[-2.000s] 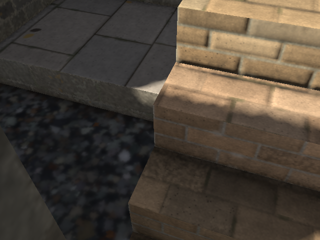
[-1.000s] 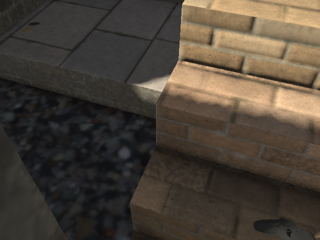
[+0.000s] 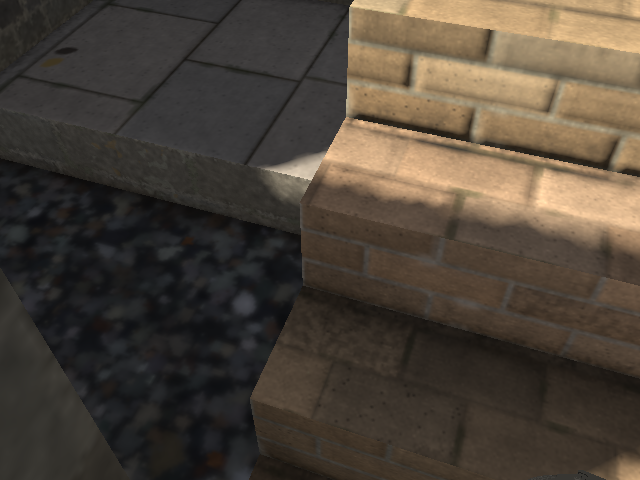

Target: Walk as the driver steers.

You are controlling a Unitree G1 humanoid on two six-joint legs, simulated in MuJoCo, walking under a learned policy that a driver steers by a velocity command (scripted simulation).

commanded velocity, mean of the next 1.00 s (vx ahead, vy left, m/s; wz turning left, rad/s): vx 0.53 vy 0.00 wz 0.00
